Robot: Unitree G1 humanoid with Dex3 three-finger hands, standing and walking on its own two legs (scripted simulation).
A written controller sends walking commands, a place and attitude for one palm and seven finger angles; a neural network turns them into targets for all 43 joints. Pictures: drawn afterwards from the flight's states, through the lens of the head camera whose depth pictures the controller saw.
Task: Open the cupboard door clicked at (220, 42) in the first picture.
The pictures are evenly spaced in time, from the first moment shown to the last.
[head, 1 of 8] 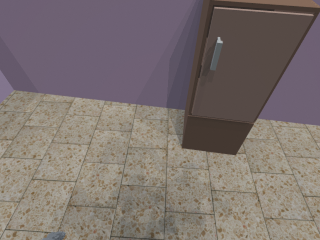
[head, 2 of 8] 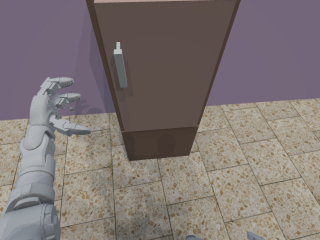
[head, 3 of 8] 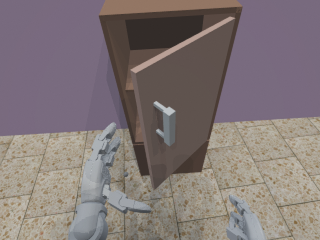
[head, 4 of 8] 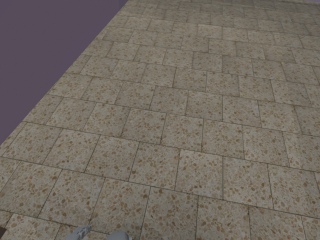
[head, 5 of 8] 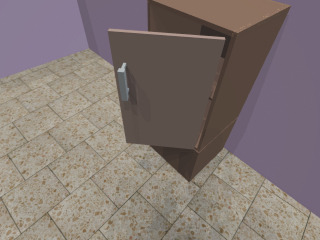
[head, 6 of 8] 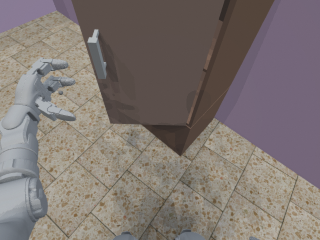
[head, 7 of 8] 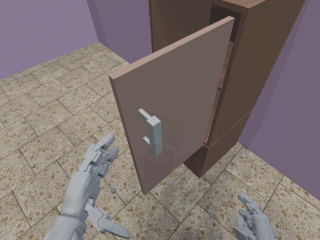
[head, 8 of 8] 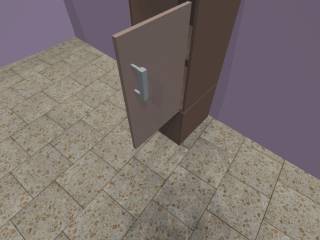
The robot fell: no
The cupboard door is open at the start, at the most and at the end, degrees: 0 92 90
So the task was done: yes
